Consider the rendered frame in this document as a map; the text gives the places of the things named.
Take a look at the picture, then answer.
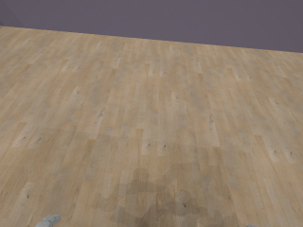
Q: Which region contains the left robot hand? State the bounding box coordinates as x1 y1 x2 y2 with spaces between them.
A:
35 214 62 227

